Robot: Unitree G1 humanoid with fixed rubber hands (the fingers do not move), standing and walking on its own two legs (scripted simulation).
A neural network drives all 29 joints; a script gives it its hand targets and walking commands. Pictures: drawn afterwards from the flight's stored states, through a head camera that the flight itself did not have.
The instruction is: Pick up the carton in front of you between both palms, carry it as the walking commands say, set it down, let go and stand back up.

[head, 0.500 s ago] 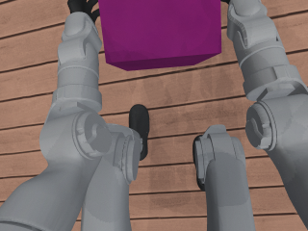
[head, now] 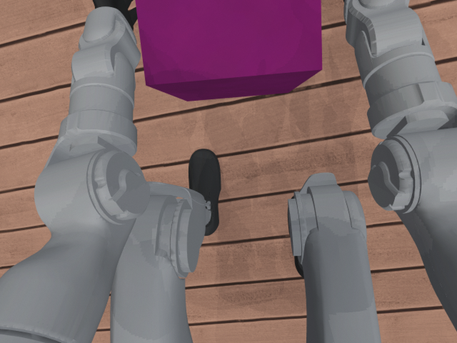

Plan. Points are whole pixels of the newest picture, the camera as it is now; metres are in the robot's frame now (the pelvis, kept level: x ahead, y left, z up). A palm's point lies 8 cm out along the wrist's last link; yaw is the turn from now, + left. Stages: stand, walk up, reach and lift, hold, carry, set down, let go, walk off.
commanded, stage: set down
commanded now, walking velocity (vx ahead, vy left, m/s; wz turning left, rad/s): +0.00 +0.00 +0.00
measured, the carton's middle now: (230, 24) +0.53 +0.04 -0.24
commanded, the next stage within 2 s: let go in 1.66 s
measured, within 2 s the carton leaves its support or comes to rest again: rests again in 0.42 s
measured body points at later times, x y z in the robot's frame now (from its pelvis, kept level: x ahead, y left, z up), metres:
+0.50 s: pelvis +0.00 -0.01 +0.00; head +0.38 -0.04 +0.23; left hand +0.52 +0.21 -0.19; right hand +0.57 -0.15 -0.21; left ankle +0.17 +0.13 -0.35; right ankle +0.07 -0.11 -0.35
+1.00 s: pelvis +0.00 +0.00 +0.06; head +0.35 +0.01 +0.34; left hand +0.52 +0.22 -0.08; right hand +0.60 -0.16 -0.07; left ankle +0.17 +0.13 -0.35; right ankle +0.07 -0.11 -0.35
